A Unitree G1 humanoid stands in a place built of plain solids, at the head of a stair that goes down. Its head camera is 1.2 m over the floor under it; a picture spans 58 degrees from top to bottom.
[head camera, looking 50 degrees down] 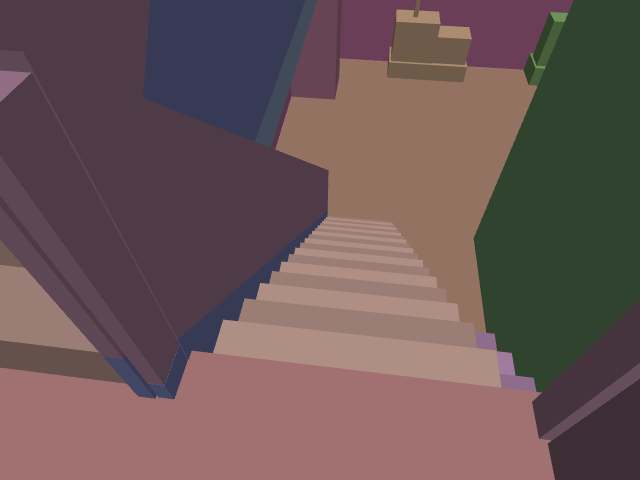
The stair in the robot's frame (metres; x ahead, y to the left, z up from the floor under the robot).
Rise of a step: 0.20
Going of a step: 0.22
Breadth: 0.98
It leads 7 degrees to the right of straight ahead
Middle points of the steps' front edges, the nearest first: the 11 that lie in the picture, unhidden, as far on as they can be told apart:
0.52 -0.10 0.00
0.73 -0.13 -0.20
0.95 -0.16 -0.40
1.17 -0.18 -0.60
1.39 -0.21 -0.80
1.61 -0.24 -1.00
1.83 -0.27 -1.20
2.04 -0.29 -1.40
2.26 -0.32 -1.60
2.48 -0.35 -1.80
2.70 -0.38 -2.00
